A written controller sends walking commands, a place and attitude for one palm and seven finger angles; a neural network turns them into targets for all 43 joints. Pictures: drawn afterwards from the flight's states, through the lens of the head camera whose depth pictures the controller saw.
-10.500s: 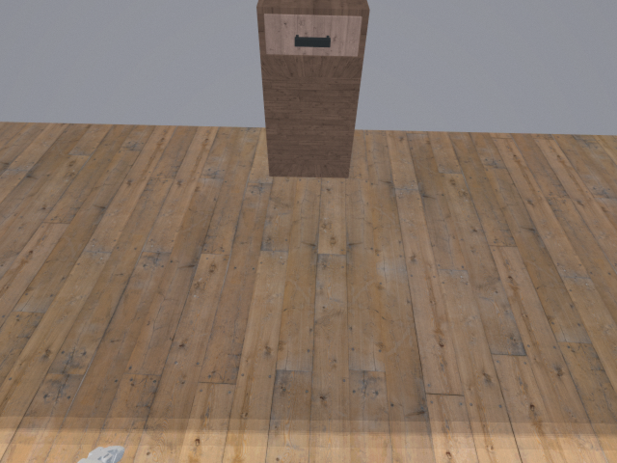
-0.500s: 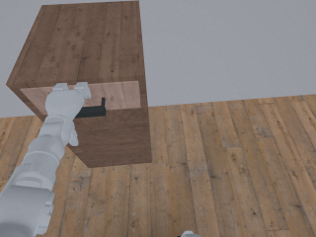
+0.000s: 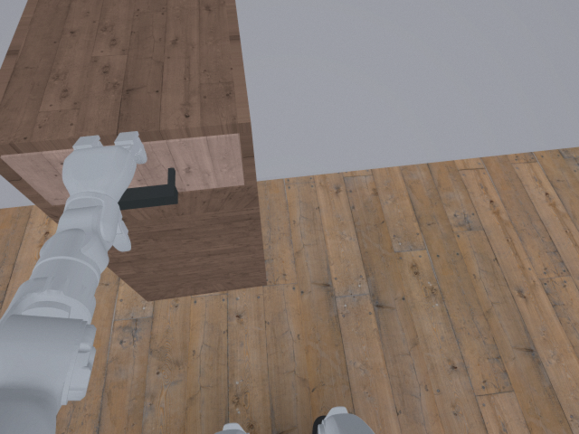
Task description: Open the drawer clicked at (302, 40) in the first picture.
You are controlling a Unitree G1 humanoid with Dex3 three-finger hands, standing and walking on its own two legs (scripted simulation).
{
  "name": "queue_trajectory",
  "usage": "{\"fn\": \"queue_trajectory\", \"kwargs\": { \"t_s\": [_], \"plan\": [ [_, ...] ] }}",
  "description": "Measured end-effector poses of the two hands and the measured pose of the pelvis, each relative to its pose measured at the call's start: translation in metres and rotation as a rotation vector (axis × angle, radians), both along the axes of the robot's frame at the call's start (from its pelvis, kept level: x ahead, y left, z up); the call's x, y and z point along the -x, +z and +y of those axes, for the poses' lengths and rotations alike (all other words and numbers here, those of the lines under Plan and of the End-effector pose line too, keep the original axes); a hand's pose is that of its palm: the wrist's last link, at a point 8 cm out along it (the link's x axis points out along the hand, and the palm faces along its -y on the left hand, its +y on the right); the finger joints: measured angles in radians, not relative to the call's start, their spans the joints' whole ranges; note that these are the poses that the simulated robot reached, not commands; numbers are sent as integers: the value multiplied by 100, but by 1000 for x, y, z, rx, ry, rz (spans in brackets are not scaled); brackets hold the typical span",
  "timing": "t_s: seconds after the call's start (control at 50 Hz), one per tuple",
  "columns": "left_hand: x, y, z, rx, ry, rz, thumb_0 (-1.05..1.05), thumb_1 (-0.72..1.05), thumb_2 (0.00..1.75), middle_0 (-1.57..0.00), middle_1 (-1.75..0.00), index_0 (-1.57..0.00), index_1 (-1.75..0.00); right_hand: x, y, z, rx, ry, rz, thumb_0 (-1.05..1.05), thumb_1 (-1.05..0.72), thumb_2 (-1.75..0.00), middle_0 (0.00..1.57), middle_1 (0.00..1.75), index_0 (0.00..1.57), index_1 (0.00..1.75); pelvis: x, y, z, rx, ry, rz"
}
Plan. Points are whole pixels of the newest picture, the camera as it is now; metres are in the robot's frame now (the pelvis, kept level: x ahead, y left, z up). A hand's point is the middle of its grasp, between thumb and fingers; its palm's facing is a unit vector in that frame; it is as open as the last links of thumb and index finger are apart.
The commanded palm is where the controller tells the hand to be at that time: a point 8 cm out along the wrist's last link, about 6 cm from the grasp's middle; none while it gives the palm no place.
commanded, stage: move the hooked fingers above the handle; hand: left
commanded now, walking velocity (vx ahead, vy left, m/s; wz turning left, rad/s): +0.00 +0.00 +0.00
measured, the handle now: (136, 187) +0.51 +0.24 -0.05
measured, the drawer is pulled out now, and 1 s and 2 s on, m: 0.00 0.00 0.00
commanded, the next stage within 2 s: lower the fingers behind the handle in 0.44 s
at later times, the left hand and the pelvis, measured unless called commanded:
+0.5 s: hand (114, 193) +0.47 +0.24 +0.01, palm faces -0.08 -0.03 -1.00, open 13.8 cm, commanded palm +0.45 +0.25 +0.07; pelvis +0.01 +0.00 +0.00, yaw +0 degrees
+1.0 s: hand (118, 207) +0.46 +0.25 -0.02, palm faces -0.08 -0.02 -1.00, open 13.8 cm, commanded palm +0.45 +0.24 +0.03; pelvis +0.00 +0.00 -0.01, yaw +0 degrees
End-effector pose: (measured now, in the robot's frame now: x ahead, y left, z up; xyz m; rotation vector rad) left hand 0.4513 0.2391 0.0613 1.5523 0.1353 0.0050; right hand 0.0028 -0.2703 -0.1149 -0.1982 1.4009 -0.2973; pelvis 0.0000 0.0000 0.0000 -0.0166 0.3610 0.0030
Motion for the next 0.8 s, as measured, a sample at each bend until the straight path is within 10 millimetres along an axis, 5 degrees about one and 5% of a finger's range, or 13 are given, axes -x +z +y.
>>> {"fn": "queue_trajectory", "kwargs": {
  "t_s": [0.6, 0.8],
  "plan": [
    [4, 2, 12, 3, 9, 9, 1, -49, 30, -32, -120, -32, -121, -28, 4, 4, -1, 25, -47, 1, -90, -90, 20, 30, 21, 30, -8, 4, 3, 5, 3, -12],
    [12, -14, 6, 28, -44, 9, 0, -49, 30, -32, -120, -32, -121, -29, 0, -2, 14, 42, -26, 1, -90, -90, 20, 30, 21, 30, -8, -1, 2, 8, 11, 8]
  ]
}}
